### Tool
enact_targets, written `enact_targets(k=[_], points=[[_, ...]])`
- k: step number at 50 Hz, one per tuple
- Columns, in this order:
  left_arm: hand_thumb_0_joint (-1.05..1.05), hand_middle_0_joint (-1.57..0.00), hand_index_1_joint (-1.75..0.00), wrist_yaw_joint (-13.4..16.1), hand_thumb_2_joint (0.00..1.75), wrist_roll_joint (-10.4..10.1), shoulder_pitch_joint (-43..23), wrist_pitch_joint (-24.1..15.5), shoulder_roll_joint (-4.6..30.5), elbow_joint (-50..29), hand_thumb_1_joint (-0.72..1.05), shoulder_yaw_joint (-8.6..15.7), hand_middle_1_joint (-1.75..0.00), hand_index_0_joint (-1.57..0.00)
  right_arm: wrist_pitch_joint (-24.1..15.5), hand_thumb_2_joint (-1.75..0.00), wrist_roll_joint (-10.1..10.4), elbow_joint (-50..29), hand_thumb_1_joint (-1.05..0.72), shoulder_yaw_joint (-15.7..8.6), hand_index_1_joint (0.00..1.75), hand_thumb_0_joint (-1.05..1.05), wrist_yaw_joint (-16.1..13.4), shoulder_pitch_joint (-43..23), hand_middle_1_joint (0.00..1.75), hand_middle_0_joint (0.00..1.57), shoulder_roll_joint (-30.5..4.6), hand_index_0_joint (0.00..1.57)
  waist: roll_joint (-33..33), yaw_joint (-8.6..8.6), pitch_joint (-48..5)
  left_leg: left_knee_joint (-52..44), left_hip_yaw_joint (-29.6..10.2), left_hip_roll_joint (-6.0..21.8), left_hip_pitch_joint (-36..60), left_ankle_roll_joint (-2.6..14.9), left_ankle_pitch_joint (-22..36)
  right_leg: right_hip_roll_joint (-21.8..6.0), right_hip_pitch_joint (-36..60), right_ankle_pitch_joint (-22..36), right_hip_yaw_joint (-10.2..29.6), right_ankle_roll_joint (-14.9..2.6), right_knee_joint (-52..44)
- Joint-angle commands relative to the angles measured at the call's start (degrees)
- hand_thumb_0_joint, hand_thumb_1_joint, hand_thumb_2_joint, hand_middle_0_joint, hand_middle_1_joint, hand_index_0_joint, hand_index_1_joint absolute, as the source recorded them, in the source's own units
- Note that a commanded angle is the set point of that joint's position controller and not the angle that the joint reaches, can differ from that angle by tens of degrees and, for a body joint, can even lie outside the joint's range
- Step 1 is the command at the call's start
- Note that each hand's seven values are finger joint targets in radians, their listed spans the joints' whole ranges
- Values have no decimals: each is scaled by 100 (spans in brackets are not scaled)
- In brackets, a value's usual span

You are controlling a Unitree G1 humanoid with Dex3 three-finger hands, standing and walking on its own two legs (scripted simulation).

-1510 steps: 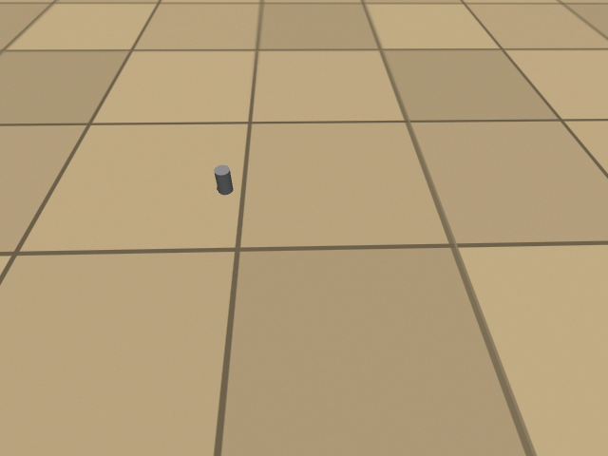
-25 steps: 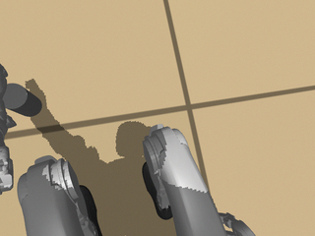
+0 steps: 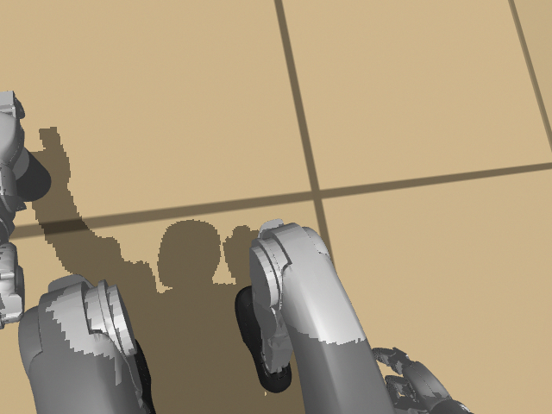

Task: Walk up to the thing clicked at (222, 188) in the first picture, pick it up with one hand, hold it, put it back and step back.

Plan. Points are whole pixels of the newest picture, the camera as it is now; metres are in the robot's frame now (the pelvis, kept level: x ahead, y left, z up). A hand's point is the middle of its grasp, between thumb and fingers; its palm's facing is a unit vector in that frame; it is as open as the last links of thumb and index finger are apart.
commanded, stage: rest palm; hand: left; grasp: from above
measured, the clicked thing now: (14, 172) +0.50 +0.25 -0.26
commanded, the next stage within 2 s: close in 0.68 s
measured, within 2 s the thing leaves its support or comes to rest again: neither
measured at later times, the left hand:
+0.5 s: hand (6, 173) +0.48 +0.25 -0.22, palm faces -0.45 -0.10 -0.89, open 13.7 cm
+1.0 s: hand (2, 173) +0.49 +0.25 -0.22, palm faces -0.45 -0.10 -0.89, open 13.1 cm
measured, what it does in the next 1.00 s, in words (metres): stands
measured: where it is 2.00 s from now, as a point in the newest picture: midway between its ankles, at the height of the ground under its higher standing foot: (206, 383)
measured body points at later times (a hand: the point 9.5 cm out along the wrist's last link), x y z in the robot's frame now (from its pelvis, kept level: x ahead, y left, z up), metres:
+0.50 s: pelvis +0.00 +0.00 -0.01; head +0.27 +0.07 +0.34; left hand +0.50 +0.25 -0.17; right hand +0.01 -0.26 -0.09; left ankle +0.07 +0.13 -0.29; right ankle +0.10 -0.12 -0.29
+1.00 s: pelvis +0.00 +0.00 -0.01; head +0.27 +0.07 +0.34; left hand +0.50 +0.25 -0.17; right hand -0.01 -0.25 -0.09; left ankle +0.07 +0.13 -0.29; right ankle +0.10 -0.12 -0.29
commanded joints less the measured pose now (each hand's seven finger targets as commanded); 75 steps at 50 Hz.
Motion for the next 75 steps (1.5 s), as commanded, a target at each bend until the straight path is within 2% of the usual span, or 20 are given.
enact_targets(k=[1, 5, 8, 11, 18, 20, 22, 25, 27, 29, 30, 36, 38, 40, 50, 60, 64, 71, 74, 75], points=[[0, -6, -103, 261, 98, -100, -1581, 59, 1245, -688, -52, 200, -103, -7, -67, -90, -36, -51, -90, -354, 30, 0, 50, 1364, 30, 20, -1452, 20, 2122, -88, -3835, -1268, 551, -61, 2929, 196, 1017, 192, 2053, 1415, -449, -326, -1332], [0, -6, -103, 240, 98, -312, -1548, 16, 1563, -926, -51, 376, -104, -7, -79, -90, -43, -69, -90, -285, 30, 0, 86, 1462, 30, 20, -1467, 20, 1944, -47, -4201, -1132, 516, -15, 2734, 239, 1186, 226, 2544, 1632, -428, -262, -1357], [0, -6, -102, 169, 95, -394, -1519, -45, 1510, -783, -50, 295, -104, -7, -131, -90, -83, 33, -90, -226, 30, 0, 132, 1611, 30, 20, -1451, 20, 1707, -231, -3813, -992, 479, -7, 2386, 282, 1023, 225, 2479, 1515, -435, -225, -1351], [0, -7, -103, 128, 96, -453, -1565, -165, 1788, -1044, -49, 412, -105, -8, -155, -90, -82, 102, -90, -213, 30, 0, 134, 1717, 30, 20, -1488, 20, 1837, -182, -4036, -957, 428, 17, 2529, 254, 1200, 239, 2697, 1681, -458, -228, -1307], [0, -8, -105, 207, 100, -269, -1304, -350, 1843, -758, -47, 462, -107, -9, -188, -90, -147, 235, -90, -172, 30, 0, 208, 1831, 30, 20, -1552, 20, 2022, -254, -3836, -974, 333, 32, 2637, 203, 1138, 297, 2556, 1633, -608, -271, -1248], [0, -8, -105, 237, 102, -232, -1372, -370, 1580, -614, -47, 252, -106, -9, -241, -90, -149, 131, -90, -130, 30, 0, 243, 1671, 30, 20, -1561, 20, 2064, -303, -3557, -1034, 292, 28, 2647, 174, 972, 296, 2247, 1437, -686, -313, -1211], [0, -8, -105, 342, 104, -156, -1419, -401, 1772, -758, -47, 354, -106, -8, -259, -90, -140, 111, -89, -144, 30, 0, 225, 1613, 30, 20, -1635, 20, 2237, -230, -3537, -1125, 261, 30, 2771, 147, 922, 306, 2088, 1345, -733, -339, -1224], [0, -9, -105, 439, 103, 1, -1412, -365, 1705, -461, -45, 302, -107, -10, -298, -90, -192, 201, -89, -145, 30, 0, 277, 1691, 30, 20, -1669, 20, 2263, -398, -3354, -1082, 229, 51, 2960, 115, 1114, 318, 1956, 1554, -788, -335, -1111], [0, -10, -107, 513, 106, 1, -1526, -350, 1739, -326, -45, 310, -107, -10, -366, -90, -226, 179, -89, -114, 30, 0, 315, 1647, 30, 20, -1696, 20, 2072, -472, -3184, -989, 242, 48, 2719, 165, 982, 323, 1973, 1490, -760, -302, -1167], [0, -9, -106, 600, 106, -67, -1545, -340, 1729, -300, -47, 363, -106, -9, -393, -90, -205, 124, -89, -108, 30, 0, 324, 1577, 30, 20, -1688, 20, 2145, -369, -3177, -1052, 253, 43, 2652, 155, 896, 300, 1934, 1363, -747, -315, -1212], [0, -9, -106, 600, 106, -46, -1575, -320, 1641, -202, -46, 305, -107, -9, -422, -90, -234, 149, -90, -87, 30, 0, 346, 1603, 30, 20, -1690, 20, 2149, -502, -3066, -1055, 236, 49, 2661, 154, 853, 315, 1906, 1338, -772, -310, -1182], [0, -10, -107, 608, 104, -26, -1708, -255, 1654, 7, -44, 216, -108, -10, -553, -90, -281, 97, -90, -69, 30, 0, 422, 1487, 30, 20, -1788, 20, 2135, -565, -2978, -1009, 170, 75, 2671, 147, 704, 302, 1769, 1220, -811, -296, -1144], [0, -9, -107, 633, 105, -19, -1684, -254, 1824, -163, -45, 348, -107, -10, -514, -90, -249, 96, -90, -86, 30, 0, 409, 1572, 30, 20, -1840, 20, 2287, -468, -3174, -1109, 173, 62, 2786, 125, 852, 297, 1913, 1289, -812, -308, -1189], [0, -12, -109, 609, 100, -2, -1521, -232, 1699, 204, -38, 299, -111, -14, -530, -90, -284, 130, -89, -39, 30, 0, 441, 1591, 30, 20, -1817, 20, 2116, -597, -2895, -1080, 133, 71, 2681, 135, 802, 303, 1813, 1272, -848, -299, -1136], [0, -16, -107, 580, 95, -141, -1595, -380, 2169, 143, -32, 385, -110, -18, -590, -90, -274, 65, -89, 116, 30, 0, 416, 1632, 30, 20, -1843, 20, 1795, -579, -3038, -920, 176, 83, 2360, 233, 792, 346, 2315, 1310, -739, -223, -1298], [0, -20, -107, 627, 99, -71, -1609, -427, 2175, -74, -28, 287, -109, -22, -605, -90, -254, 44, -90, 85, 30, 0, 373, 1625, 30, 20, -1850, 20, 1967, -504, -3084, -1035, 141, 86, 2397, 181, 579, 382, 2185, 1099, -786, -274, -1319], [0, -23, -105, 639, 96, -54, -1666, -376, 1865, 68, -24, 81, -107, -25, -642, -90, -245, 33, -89, 71, 30, 0, 400, 1530, 30, 20, -1826, 20, 2063, -577, -2943, -1060, 94, 97, 2512, 148, 591, 370, 1902, 1147, -858, -299, -1239], [0, -24, -102, 700, 92, -36, -1540, -274, 1980, 229, -22, 253, -104, -27, -626, -90, -257, 37, -89, 89, 30, 0, 418, 1560, 30, 20, -1859, 20, 2085, -550, -2857, -1095, 94, 98, 2563, 132, 743, 365, 1905, 1265, -861, -292, -1237], [0, -26, -102, 612, 92, -1, -1612, -250, 1765, 310, -19, 59, -105, -29, -663, -90, -271, -23, -90, 71, 30, 0, 446, 1527, 30, 20, -1852, 20, 1981, -730, -2491, -1057, 143, 88, 2345, 165, 509, 372, 1790, 1116, -829, -280, -1247], [0, -27, -104, 636, 96, -28, -1547, -255, 2012, 239, -18, 228, -106, -29, -642, -90, -266, -5, -89, 90, 30, 0, 433, 1562, 30, 20, -1857, 20, 1914, -602, -2685, -1104, 127, 92, 2358, 167, 534, 367, 1910, 1090, -834, -277, -1320]])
